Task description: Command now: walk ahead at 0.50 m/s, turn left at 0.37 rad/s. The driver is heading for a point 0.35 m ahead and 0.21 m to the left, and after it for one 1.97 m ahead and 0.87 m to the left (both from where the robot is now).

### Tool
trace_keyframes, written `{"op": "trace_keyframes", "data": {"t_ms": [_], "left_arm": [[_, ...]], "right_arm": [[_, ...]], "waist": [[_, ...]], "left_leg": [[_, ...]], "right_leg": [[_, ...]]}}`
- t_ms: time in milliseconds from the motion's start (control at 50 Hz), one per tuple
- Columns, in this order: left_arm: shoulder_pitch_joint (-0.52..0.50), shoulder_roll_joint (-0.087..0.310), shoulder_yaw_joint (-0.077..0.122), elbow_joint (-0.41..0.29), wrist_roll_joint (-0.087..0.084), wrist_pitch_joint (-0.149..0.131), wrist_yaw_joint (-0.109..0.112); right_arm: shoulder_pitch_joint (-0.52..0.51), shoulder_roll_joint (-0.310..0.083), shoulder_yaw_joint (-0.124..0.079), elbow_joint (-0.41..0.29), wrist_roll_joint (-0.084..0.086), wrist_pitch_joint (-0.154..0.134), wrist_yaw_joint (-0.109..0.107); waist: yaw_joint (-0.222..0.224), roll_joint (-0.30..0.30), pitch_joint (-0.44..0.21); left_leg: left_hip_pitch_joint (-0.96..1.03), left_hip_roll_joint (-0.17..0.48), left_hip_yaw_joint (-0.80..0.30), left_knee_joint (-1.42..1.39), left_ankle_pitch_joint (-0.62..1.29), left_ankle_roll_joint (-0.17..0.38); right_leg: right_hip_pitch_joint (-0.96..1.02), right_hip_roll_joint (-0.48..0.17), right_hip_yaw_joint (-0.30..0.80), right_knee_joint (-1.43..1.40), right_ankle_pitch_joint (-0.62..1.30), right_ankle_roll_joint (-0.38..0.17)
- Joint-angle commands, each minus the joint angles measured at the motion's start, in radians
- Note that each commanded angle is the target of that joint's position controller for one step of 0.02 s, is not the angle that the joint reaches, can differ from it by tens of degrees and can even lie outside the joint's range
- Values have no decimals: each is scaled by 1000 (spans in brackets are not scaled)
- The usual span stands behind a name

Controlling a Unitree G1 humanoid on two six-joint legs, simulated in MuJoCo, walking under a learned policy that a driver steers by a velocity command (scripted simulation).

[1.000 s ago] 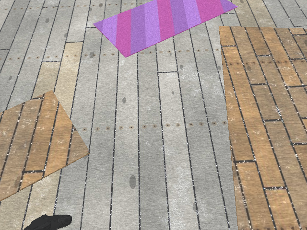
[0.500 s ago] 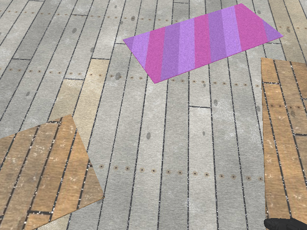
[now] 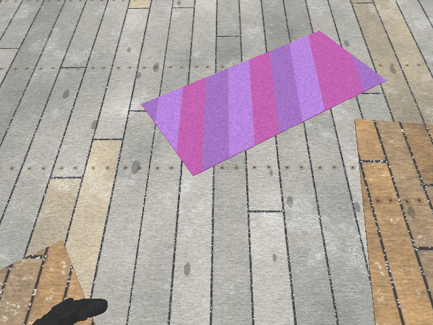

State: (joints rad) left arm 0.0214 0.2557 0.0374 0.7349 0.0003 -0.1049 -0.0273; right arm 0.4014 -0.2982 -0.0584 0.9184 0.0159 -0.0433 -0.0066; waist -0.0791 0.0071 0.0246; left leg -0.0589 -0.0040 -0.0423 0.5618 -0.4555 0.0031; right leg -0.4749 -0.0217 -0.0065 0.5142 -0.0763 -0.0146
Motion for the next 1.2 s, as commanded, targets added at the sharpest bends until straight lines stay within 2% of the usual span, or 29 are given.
{"op": "trace_keyframes", "data": {"t_ms": [20,40,80,120,180,280,380,440,480,500,520,540,560,580,600,620,640,700,800,900,960,980,1000,1020,1040,1080,1140,1160,1200], "left_arm": [[404,222,77,40,4,9,15],[337,170,60,33,0,8,18],[222,120,44,31,6,4,18],[171,101,42,41,14,-6,17],[157,123,53,61,11,-18,22],[175,163,67,90,10,-7,36],[257,206,82,125,-12,21,41],[244,240,93,127,-28,43,43],[214,253,96,118,-39,60,46],[221,228,84,111,-25,59,50],[287,89,42,56,21,41,43],[251,104,32,34,-4,-1,31],[137,176,50,6,-47,-27,20],[117,167,45,-1,-47,-43,20],[120,163,47,12,-19,-48,28],[135,174,55,20,-1,-40,32],[148,178,59,22,1,-26,30],[123,132,50,8,16,0,30],[-59,91,28,-46,4,-3,17],[-99,140,41,-76,-10,-19,1],[47,173,63,-40,-7,-34,3],[164,212,76,-19,12,-40,7],[299,290,95,-1,32,-37,12],[364,287,101,49,6,-24,-1],[316,192,75,29,-13,-20,-3],[221,136,54,18,3,-5,1],[200,102,38,36,10,-6,4],[203,130,44,45,4,-9,6],[216,155,50,57,-9,-10,11]], "right_arm": [[49,-72,0,-87,17,-39,0],[-34,-136,-22,-113,34,-42,0],[-103,-117,-27,-130,17,-33,-6],[-79,-77,-29,-130,17,-10,-2],[-110,-43,-26,-158,13,20,0],[-228,-22,-17,-202,6,14,26],[-379,-21,-11,-272,7,15,54],[-359,-58,-29,-295,4,21,63],[-159,-122,-70,-251,8,27,56],[18,-191,-107,-201,12,35,39],[30,-314,-130,-192,21,36,23],[27,-283,-109,-240,9,14,32],[3,-203,-85,-233,2,-4,39],[-39,-173,-76,-233,3,-16,39],[-107,-145,-67,-243,3,-21,37],[-158,-115,-55,-259,-6,-21,33],[-182,-112,-52,-271,-15,-22,29],[-161,-142,-59,-264,-4,-26,10],[-89,-159,-66,-243,3,-14,-10],[-33,-146,-65,-216,10,-3,-15],[-55,-121,-57,-221,3,6,-18],[-52,-66,-36,-230,-5,2,-14],[47,-8,-17,-245,1,-5,-14],[117,-29,-12,-245,25,-13,-15],[47,-121,-31,-232,30,-13,-15],[-112,-127,-34,-263,4,-14,-14],[-127,-71,-28,-268,-5,-16,-2],[-123,-52,-22,-274,0,-15,1],[-182,-38,-9,-294,-10,-18,5]], "waist": [[192,-246,-371],[190,-182,-226],[140,-104,-87],[92,-129,-50],[73,-87,4],[104,-66,38],[154,-41,73],[109,-78,34],[-16,-78,-79],[-96,-26,-171],[-6,245,-218],[-16,196,-386],[-48,106,-273],[-19,70,-180],[26,7,-124],[64,10,-99],[86,34,-86],[95,25,-56],[20,60,-4],[14,92,-11],[97,136,-56],[147,92,-162],[145,-113,-314],[131,-347,-342],[154,-203,-205],[143,-79,-46],[98,-86,-22],[84,-127,-23],[100,-105,-4]], "left_leg": [[-654,-5,-87,672,-130,21],[-711,39,-88,710,-50,31],[-665,106,-62,651,89,26],[-576,143,-64,601,144,18],[-604,156,-62,526,211,1],[-592,143,-7,256,461,-1],[-611,116,60,100,444,37],[-521,52,125,74,309,88],[-252,-39,177,25,286,143],[45,-39,105,-11,320,185],[361,214,-394,-73,209,336],[471,345,-815,-256,24,448],[418,325,-697,-296,66,381],[291,286,-561,-287,141,342],[156,244,-462,-280,274,311],[42,218,-402,-304,348,300],[-31,206,-384,-324,404,303],[-132,163,-275,-347,517,294],[-221,92,-206,-343,374,222],[-106,141,-331,-234,304,197],[-82,120,-355,-98,396,158],[-135,68,-294,86,408,124],[-403,-53,-171,418,188,50],[-646,-78,-126,646,-143,20],[-728,-24,-162,730,-80,18],[-712,35,-107,691,53,23],[-606,90,-71,549,123,29],[-600,98,-58,498,132,21],[-607,111,-32,374,197,3]], "right_leg": [[848,-390,680,-187,-328,-235],[730,-362,538,-213,-342,-193],[502,-300,348,-277,-191,-168],[383,-268,227,-335,-93,-166],[336,-267,98,-386,29,-179],[358,-227,-94,-404,109,-153],[508,-270,-160,-366,162,-133],[582,-282,-202,-225,510,-100],[544,-245,-244,70,735,-65],[360,-207,-254,335,566,-20],[-91,-43,-231,702,-257,48],[-260,62,35,879,-545,51],[-363,3,90,887,-459,23],[-356,-41,87,811,-372,0],[-290,-76,90,717,-312,2],[-212,-98,98,650,-268,7],[-154,-103,102,615,-252,15],[-123,-82,66,450,-168,59],[-33,-10,50,90,151,85],[6,11,95,-25,107,53],[185,17,64,-81,29,-2],[386,-69,126,-61,14,-53],[735,-278,455,-79,-97,-181],[833,-397,821,-204,-368,-281],[738,-359,756,-239,-508,-245],[507,-275,495,-261,-325,-195],[372,-197,330,-319,-99,-184],[351,-213,310,-335,-64,-205],[342,-210,248,-365,19,-218]]}}
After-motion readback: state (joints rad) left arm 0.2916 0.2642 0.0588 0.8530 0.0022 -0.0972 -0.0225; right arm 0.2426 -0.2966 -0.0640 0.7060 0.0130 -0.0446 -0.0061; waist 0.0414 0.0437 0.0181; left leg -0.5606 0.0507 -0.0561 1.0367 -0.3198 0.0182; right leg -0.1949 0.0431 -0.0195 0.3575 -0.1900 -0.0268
